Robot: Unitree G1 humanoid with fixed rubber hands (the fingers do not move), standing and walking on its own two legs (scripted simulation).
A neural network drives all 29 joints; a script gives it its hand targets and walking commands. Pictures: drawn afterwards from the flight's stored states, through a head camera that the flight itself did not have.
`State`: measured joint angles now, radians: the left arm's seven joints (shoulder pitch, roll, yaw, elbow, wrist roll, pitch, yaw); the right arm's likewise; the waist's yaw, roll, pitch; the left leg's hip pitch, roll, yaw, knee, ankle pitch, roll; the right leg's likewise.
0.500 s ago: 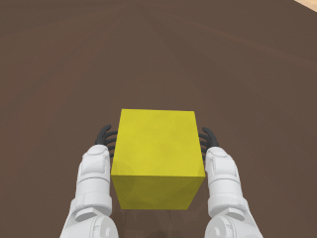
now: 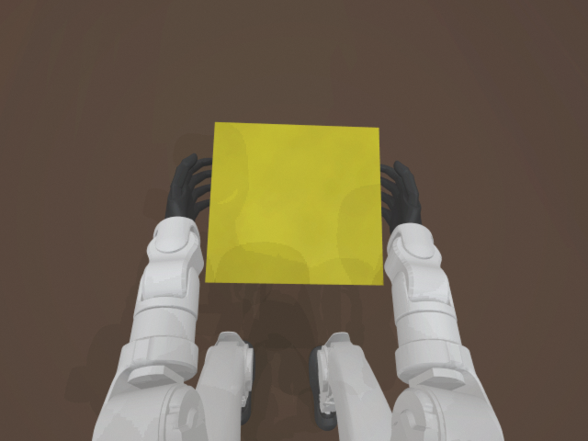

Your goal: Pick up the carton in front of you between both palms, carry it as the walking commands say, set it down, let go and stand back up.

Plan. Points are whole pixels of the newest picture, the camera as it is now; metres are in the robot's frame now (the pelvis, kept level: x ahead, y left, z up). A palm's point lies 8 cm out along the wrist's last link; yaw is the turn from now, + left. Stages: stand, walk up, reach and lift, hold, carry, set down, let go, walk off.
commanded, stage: set down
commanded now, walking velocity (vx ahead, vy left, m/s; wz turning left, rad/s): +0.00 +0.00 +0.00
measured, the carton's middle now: (292, 219) +0.43 -0.01 -0.15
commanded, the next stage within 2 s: none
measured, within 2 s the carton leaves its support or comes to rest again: rests again in 1.56 s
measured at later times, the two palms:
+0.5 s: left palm (205, 214) +0.46 +0.14 -0.23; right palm (371, 222) +0.44 -0.15 -0.22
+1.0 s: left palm (219, 217) +0.50 +0.14 -0.39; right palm (351, 226) +0.47 -0.16 -0.38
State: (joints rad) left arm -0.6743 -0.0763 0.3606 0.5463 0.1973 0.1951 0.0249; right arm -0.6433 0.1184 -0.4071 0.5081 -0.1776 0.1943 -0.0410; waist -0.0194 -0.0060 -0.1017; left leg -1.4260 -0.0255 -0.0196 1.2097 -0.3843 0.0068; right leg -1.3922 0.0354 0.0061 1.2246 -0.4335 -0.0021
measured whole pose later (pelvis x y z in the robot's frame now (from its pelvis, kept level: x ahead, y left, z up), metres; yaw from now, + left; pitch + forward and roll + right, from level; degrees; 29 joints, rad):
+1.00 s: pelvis -0.04 +0.00 -0.24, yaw -2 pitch +45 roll -2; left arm -1.32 0.17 0.32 0.83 0.12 0.26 0.08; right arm -1.24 -0.08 -0.44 0.73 -0.10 0.26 -0.11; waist -0.01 -0.01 0.14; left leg -2.30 -0.03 -0.01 2.03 -0.51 0.02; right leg -2.25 0.05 -0.01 2.05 -0.58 0.02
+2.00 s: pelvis -0.05 +0.00 -0.29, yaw -2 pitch +36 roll -2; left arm -1.47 0.28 0.32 1.07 0.10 0.19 -0.02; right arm -1.40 -0.20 -0.40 1.00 -0.06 0.18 -0.02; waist -0.01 -0.02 0.34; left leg -2.30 -0.02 -0.01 2.22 -0.55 0.02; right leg -2.26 0.08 -0.02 2.24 -0.61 0.02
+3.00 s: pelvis -0.04 +0.00 -0.19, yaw -2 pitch +44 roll -2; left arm -1.32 0.38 0.19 1.04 -0.08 0.13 0.05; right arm -1.23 -0.25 -0.25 0.91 0.11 0.14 -0.13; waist -0.03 0.00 0.05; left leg -2.14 -0.03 -0.02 1.88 -0.51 0.00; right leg -2.10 0.06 -0.01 1.89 -0.57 0.01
